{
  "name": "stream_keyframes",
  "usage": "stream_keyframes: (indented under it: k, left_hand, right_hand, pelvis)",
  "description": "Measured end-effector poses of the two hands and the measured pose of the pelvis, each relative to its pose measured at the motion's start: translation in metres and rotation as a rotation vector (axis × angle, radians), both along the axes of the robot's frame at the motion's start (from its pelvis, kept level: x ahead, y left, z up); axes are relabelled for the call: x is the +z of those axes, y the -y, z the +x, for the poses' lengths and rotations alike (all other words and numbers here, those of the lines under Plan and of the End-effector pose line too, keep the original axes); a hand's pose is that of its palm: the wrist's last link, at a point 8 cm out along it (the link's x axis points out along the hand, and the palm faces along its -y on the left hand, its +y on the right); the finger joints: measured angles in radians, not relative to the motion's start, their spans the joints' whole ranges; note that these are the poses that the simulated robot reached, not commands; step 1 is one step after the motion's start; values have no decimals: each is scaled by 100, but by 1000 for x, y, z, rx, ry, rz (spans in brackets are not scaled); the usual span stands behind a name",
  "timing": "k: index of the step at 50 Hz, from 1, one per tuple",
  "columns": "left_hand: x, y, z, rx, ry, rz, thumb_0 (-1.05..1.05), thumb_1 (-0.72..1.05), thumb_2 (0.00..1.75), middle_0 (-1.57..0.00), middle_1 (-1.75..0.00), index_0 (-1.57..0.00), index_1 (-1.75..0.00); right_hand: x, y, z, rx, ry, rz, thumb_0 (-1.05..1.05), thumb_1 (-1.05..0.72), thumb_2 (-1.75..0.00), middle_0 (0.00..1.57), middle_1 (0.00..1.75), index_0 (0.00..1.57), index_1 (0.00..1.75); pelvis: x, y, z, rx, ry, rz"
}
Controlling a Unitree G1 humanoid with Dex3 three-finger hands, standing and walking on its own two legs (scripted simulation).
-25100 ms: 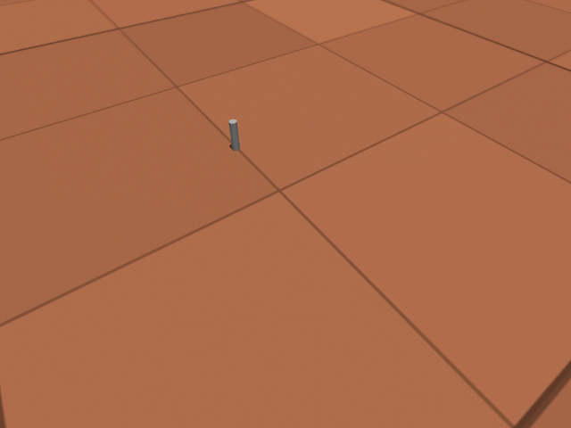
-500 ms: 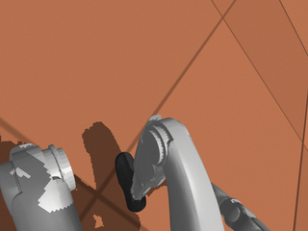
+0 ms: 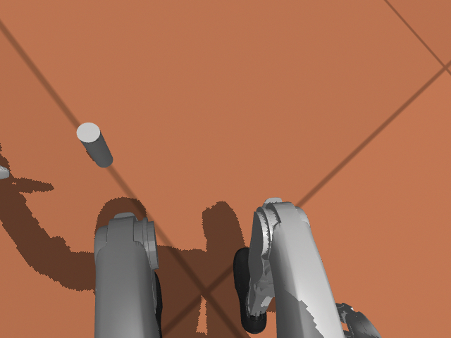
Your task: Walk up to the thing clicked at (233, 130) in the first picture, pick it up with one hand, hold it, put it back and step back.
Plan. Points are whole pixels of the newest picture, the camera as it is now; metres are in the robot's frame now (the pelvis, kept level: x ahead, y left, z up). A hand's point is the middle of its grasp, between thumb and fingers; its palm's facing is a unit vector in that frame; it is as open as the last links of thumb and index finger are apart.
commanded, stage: home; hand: left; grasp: from the side
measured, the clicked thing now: (97, 147) +0.49 +0.24 -0.27
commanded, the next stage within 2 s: none
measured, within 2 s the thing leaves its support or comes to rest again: neither
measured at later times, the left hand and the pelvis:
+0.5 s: hand out of the picture +0.31 +0.28 +0.12, palm faces +0.23 -0.88 -0.41, open 17.1 cm; pelvis +0.05 -0.02 +0.22, yaw +6 degrees
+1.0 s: hand out of the picture +0.24 +0.20 +0.29, palm faces +0.23 -0.93 -0.30, open 17.4 cm; pelvis +0.09 -0.01 +0.35, yaw +7 degrees
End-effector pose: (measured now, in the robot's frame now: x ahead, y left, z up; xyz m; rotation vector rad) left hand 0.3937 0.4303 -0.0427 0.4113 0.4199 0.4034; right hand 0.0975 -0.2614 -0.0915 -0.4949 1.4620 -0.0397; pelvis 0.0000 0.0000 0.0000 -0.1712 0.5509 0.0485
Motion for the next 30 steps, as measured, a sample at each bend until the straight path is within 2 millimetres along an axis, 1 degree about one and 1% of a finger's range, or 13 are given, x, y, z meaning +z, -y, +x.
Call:
stream_keyframes:
  k: [2,4,7,10,12,16,19,24,30]
  left_hand:
    - [12,7,-13,-7,-38,13,-1,-45,13,-8,-8,-8,-8]
    - [24,18,-25,-20,-74,17,-1,-45,12,-8,-8,-7,-8]
    - [45,39,-44,-40,-114,11,-1,-45,12,-8,-8,-7,-8]
    - [71,59,-62,-42,-139,-5,-1,-45,12,-8,-8,-7,-8]
    - [89,68,-73,-30,-156,-15,-1,-45,12,-8,-8,-8,-8]
    - [127,79,-88,16,-188,-38,-1,-45,12,-8,-7,-8,-7]
    - [152,88,-97,48,-214,-63,-1,-46,11,-8,-7,-7,-7]
    - [189,110,-109,66,-254,-120,-1,-47,10,-7,-7,-7,-7]
    - [233,137,-126,80,-293,-184,-1,-50,8,-7,-6,-7,-6]
  right_hand:
    - [5,-1,8,-19,22,21,0,-91,-91,20,30,20,30]
    - [14,-3,19,-34,55,41,0,-90,-91,20,30,20,30]
    - [34,-7,41,-50,119,67,0,-90,-90,20,30,20,30]
    - [62,-12,65,-51,193,87,0,-90,-90,20,30,20,30]
    - [83,-14,82,-45,245,96,0,-90,-90,20,30,20,30]
    - [125,-16,112,-30,344,107,0,-90,-90,20,30,20,30]
    - [157,-15,131,-20,413,110,0,-90,-90,20,30,20,30]
    - [207,-13,150,-16,497,108,0,-90,-90,20,30,20,30]
    - [263,-14,154,-26,552,103,0,-90,-90,20,30,20,30]
  pelvis:
    - [12,0,1,4,-14,13]
    - [27,1,2,6,-26,23]
    - [54,3,4,8,-36,38]
    - [84,6,9,13,-37,53]
    - [104,9,13,18,-32,64]
    - [143,14,23,28,-15,81]
    - [170,16,32,36,4,91]
    - [211,18,44,44,54,104]
    - [258,17,59,56,128,118]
